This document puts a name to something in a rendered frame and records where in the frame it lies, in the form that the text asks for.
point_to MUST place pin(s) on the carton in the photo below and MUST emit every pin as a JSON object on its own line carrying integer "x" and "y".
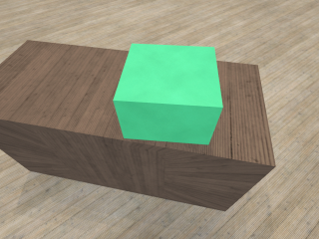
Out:
{"x": 169, "y": 93}

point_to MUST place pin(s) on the pedestal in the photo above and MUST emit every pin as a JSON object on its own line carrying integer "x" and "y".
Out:
{"x": 58, "y": 117}

